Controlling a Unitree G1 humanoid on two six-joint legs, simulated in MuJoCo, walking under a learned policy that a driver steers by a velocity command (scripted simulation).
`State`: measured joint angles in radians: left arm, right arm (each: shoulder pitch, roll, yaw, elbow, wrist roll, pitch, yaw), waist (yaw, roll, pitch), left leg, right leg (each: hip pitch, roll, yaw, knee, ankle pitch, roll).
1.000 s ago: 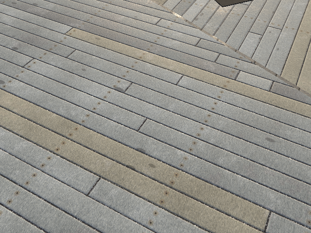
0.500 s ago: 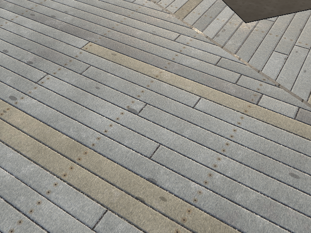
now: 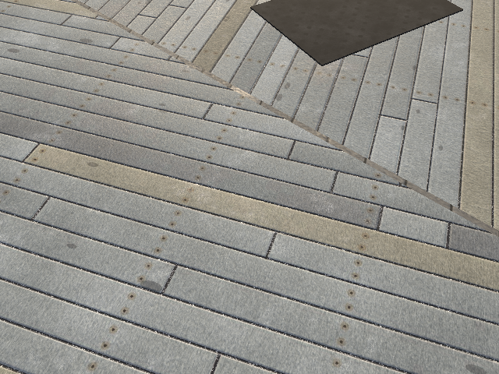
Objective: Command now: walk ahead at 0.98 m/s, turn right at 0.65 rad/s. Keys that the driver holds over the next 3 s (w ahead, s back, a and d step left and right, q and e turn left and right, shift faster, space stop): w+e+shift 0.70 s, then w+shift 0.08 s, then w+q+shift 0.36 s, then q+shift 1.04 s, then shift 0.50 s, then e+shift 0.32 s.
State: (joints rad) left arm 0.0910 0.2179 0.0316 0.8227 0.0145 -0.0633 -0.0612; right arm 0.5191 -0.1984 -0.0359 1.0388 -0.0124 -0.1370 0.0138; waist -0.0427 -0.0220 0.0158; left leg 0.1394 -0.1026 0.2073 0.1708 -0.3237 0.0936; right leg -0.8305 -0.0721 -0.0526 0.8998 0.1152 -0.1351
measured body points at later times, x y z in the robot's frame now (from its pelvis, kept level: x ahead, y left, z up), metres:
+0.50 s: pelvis +0.46 -0.03 +0.00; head +0.50 -0.04 +0.45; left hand +0.52 +0.26 -0.12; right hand +0.66 -0.31 -0.05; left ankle +0.73 +0.07 -0.68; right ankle +0.29 -0.02 -0.73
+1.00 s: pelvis +0.85 -0.22 -0.02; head +0.87 -0.25 +0.43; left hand +1.19 -0.29 -0.05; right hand +0.58 -0.31 -0.14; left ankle +0.76 +0.04 -0.72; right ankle +0.90 -0.38 -0.73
